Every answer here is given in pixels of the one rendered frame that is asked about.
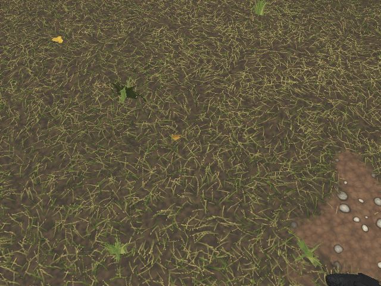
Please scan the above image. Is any right robot hand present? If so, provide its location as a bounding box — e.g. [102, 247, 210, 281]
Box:
[326, 273, 381, 286]

